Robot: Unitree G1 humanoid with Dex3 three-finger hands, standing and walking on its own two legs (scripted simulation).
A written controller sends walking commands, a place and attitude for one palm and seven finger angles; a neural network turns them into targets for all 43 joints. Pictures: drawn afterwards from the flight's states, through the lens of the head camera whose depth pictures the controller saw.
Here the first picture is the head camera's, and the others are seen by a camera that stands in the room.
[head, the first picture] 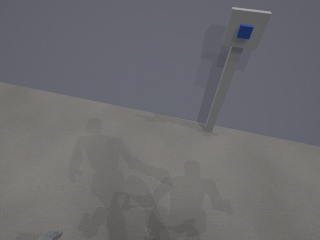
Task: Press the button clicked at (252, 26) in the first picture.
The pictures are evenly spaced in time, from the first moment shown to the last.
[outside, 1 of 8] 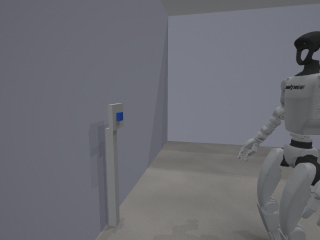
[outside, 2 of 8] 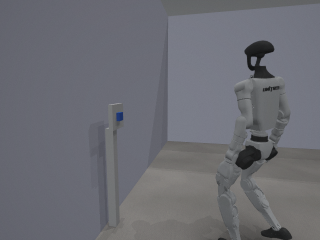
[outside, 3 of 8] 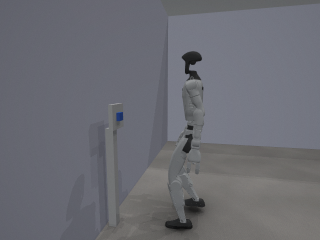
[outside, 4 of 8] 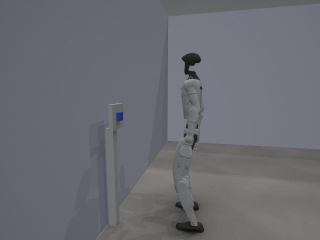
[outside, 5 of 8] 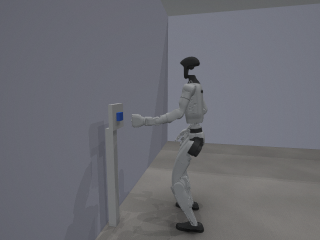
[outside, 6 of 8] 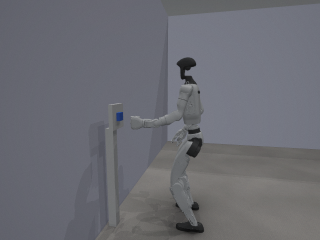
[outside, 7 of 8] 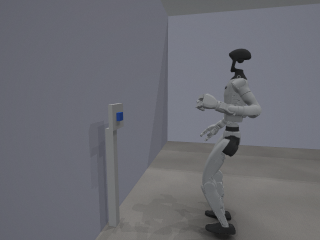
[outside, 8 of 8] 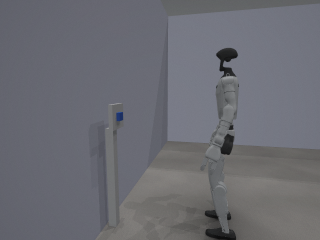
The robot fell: no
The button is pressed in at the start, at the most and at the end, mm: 0 13 0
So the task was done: yes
